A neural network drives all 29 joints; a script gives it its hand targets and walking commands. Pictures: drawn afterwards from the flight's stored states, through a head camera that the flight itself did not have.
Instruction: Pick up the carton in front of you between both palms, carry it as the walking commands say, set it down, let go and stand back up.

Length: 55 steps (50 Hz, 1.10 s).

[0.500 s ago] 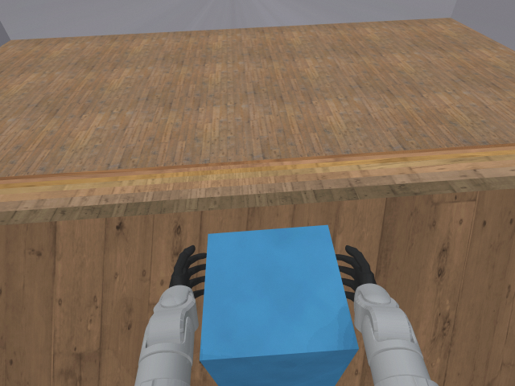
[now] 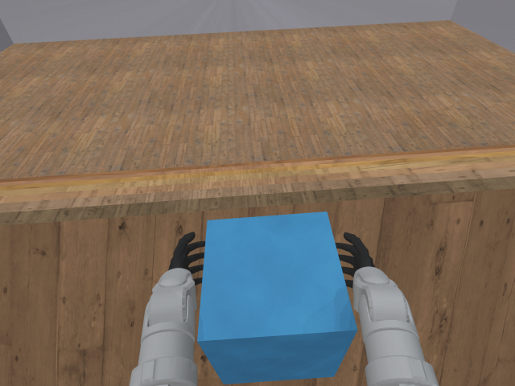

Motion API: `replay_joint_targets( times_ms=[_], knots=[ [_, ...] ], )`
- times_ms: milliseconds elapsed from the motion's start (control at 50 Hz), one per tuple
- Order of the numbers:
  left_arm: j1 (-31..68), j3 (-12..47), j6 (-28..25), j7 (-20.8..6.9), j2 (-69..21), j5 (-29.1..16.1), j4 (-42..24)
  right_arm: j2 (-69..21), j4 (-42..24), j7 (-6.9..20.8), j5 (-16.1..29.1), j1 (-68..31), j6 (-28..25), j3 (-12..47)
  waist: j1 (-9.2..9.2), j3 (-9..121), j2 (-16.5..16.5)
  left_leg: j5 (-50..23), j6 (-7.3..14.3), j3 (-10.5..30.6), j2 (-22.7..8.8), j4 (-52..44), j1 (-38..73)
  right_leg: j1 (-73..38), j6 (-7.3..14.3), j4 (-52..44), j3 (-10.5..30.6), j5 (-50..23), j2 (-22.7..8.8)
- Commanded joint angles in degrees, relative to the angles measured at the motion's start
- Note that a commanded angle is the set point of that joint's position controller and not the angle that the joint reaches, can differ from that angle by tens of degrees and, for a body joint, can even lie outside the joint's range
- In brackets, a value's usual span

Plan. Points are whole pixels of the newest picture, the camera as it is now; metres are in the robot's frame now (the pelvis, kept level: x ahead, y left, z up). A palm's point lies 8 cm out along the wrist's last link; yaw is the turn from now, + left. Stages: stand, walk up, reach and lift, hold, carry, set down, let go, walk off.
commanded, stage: reach and lift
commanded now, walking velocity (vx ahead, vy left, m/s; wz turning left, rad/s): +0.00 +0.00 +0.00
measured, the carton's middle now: (273, 301) +0.30 +0.00 -0.05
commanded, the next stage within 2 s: hold in 0.58 s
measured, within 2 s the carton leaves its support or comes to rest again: neither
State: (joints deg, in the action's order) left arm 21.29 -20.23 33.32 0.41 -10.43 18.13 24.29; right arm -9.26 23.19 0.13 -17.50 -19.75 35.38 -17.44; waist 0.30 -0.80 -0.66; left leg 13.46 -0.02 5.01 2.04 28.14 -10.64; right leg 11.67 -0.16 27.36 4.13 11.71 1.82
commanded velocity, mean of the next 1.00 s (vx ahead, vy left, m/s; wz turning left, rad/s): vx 0.00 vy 0.00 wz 0.00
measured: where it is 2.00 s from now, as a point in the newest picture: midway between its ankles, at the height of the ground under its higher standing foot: outside the picture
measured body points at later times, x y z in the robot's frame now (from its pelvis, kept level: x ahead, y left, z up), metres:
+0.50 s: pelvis +0.02 +0.00 +0.01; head -0.01 +0.00 +0.46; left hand +0.33 +0.15 +0.03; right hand +0.32 -0.15 +0.03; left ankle +0.02 +0.12 -0.74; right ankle +0.04 -0.12 -0.74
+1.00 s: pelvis +0.01 +0.00 +0.01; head -0.04 +0.00 +0.45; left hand +0.31 +0.15 +0.05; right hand +0.30 -0.15 +0.04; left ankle +0.02 +0.12 -0.74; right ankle +0.04 -0.12 -0.74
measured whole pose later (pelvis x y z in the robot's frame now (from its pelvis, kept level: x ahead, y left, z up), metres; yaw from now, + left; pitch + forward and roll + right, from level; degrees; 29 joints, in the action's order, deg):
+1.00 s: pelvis +0.01 +0.00 +0.01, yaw +0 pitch -8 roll +0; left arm 17.8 -15.6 42.2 0.0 -9.4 16.8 16.2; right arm -9.0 15.1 -0.3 -16.1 -16.2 44.2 -12.7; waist 0.0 -1.2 -0.6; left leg 12.0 0.0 5.1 1.8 23.3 -3.4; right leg 4.4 -0.1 22.6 4.3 10.3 1.7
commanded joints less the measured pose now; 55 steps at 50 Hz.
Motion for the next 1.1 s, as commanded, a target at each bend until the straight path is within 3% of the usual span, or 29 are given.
replay_joint_targets(
  times_ms=[0,280,540,660,800,1080],
  knots=[
    [28.7,32.1,-0.1,-15.5,-55.6,-13.1,3.2,-55.5,-1.7,14.3,14.2,-34.1,-2.2,32.1,-0.17,16.8,0.7,-3.5,0.5,-0.7,2.4,-6.2,0.4,-9.4,0.4,-4.8,0.3,-3.5,2.2],
    [21.0,35.1,2.0,-15.0,-54.4,-14.9,-3.5,-54.3,-8.5,13.4,15.9,-26.1,-0.1,34.8,-0.04,17.3,0.7,-14.1,-0.1,0.0,2.9,-7.6,5.1,-13.3,-0.1,-6.2,0.7,-14.3,2.7],
    [19.5,36.4,4.0,-14.5,-54.4,-16.0,-6.7,-52.8,-11.8,13.6,16.9,-25.2,1.6,35.8,0.05,15.7,0.1,-15.1,-0.5,0.4,2.6,-8.4,6.8,-12.7,0.1,-6.9,0.5,-13.4,3.0],
    [18.0,40.2,6.3,-14.0,-54.1,-18.3,-12.5,-53.3,-17.7,13.2,19.5,-24.4,3.8,40.3,-0.51,18.3,0.2,-19.2,-0.6,0.8,2.5,-8.9,9.6,-14.8,-0.2,-7.5,0.6,-16.7,3.1],
    [19.9,36.4,8.6,-14.4,-51.5,-16.4,-9.5,-51.1,-13.7,13.2,17.1,-24.9,6.1,35.7,-0.15,9.4,0.2,-6.4,0.0,-0.1,2.2,-10.6,5.7,-11.5,0.5,-9.0,0.2,-4.7,2.7],
    [26.7,35.6,7.5,-15.6,-53.1,-16.1,-6.3,-54.0,-10.6,13.8,17.1,-31.8,5.4,35.4,-0.46,12.3,0.5,-2.3,0.5,-0.7,2.0,-9.7,3.8,-12.5,0.4,-8.1,0.1,-1.7,2.2]
  ],
)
